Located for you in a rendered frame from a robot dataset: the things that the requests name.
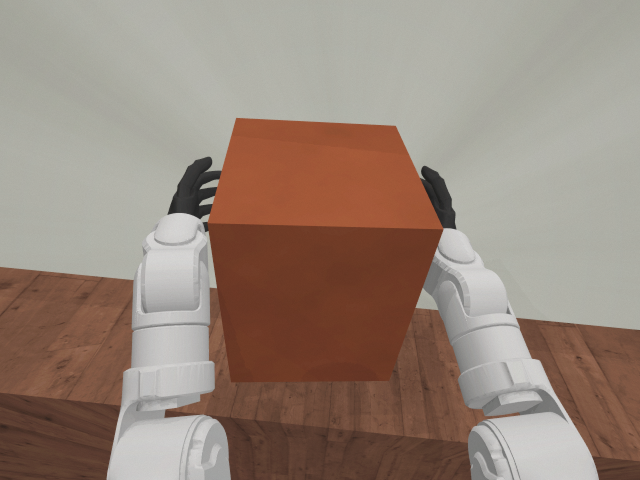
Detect robot left forearm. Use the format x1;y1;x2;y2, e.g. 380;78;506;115
107;213;215;480

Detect pedestal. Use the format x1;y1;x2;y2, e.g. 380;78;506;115
0;267;640;480

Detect robot right forearm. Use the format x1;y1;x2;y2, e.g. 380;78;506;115
423;228;599;480

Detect right robot hand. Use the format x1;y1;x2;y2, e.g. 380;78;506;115
420;166;457;230

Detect carton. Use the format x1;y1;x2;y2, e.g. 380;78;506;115
207;118;444;382

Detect left robot hand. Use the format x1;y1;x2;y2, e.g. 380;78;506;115
168;157;222;232

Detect right robot upper arm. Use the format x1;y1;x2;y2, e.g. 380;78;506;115
468;412;597;480

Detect left robot upper arm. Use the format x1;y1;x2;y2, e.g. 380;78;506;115
108;415;231;480

